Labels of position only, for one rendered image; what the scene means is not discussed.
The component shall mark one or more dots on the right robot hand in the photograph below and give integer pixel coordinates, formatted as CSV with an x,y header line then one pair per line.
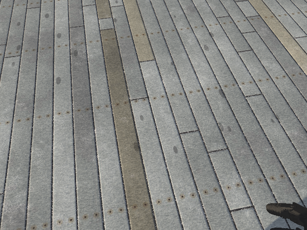
x,y
294,212

